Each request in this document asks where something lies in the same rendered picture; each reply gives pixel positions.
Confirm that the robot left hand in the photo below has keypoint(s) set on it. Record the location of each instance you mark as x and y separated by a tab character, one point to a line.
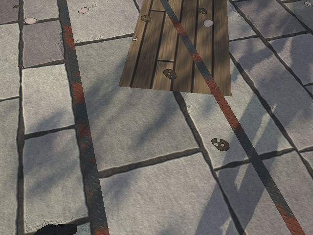
58	229

